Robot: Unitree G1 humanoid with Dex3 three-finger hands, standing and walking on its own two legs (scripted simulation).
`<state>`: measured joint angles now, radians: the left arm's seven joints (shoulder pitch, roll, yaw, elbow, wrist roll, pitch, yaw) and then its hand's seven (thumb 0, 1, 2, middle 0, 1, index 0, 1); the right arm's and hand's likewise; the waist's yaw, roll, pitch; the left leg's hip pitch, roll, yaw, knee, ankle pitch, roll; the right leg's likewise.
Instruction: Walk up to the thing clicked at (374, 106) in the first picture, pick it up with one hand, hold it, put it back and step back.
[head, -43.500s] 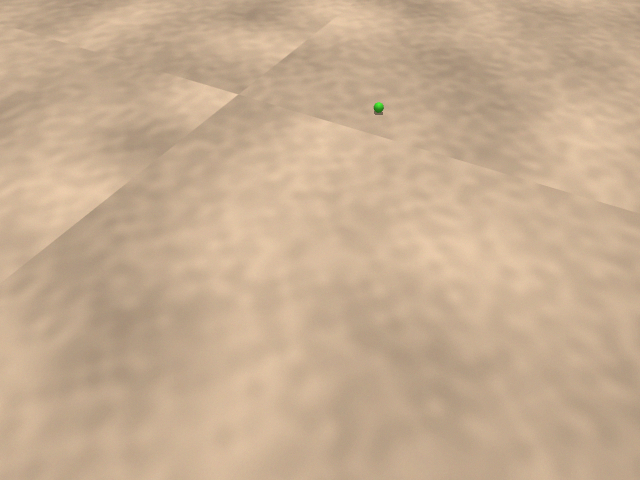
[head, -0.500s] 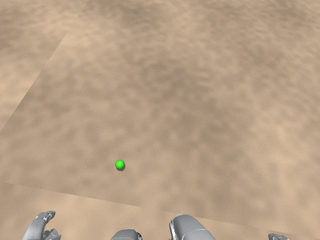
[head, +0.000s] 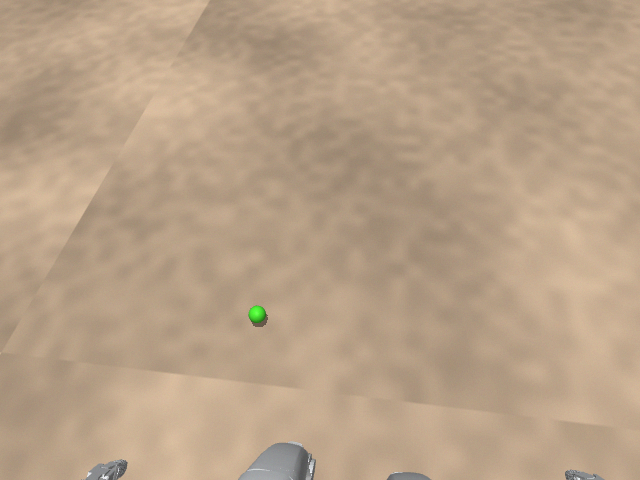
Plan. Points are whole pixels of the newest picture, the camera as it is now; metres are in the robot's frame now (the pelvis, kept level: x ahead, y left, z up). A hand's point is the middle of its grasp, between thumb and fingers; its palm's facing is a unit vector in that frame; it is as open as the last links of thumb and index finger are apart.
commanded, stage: step back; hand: left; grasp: from above
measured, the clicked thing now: (257, 314) +0.64 +0.27 -0.74
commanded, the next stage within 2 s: none
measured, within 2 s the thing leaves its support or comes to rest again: neither
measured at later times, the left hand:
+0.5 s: hand out of the picture -0.08 +0.26 -0.16, palm faces -0.01 -0.91 -0.40, open 7.3 cm
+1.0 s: hand out of the picture -0.23 +0.25 -0.15, palm faces +0.07 -0.91 -0.41, open 7.3 cm
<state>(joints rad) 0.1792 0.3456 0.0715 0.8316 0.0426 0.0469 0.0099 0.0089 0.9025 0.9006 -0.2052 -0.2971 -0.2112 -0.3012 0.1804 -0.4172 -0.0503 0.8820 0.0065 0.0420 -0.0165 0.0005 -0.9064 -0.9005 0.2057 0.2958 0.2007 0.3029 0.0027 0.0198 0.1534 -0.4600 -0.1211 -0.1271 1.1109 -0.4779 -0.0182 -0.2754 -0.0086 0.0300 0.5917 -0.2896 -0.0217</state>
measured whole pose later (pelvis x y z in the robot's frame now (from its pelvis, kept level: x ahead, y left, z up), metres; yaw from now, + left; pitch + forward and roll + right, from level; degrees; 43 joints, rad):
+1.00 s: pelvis -0.34 -0.03 -0.01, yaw +5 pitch -3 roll +0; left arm 0.10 0.41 0.07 0.83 0.01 0.07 0.03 0.01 0.91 0.90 -0.20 -0.30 -0.21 -0.30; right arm 0.16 -0.36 -0.03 0.87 -0.04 0.05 0.01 0.00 -0.90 -0.90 0.21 0.30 0.20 0.30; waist -0.01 -0.02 0.18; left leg -0.31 -0.01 -0.04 0.64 -0.29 0.01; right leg -0.50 0.08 0.11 1.14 -0.53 -0.02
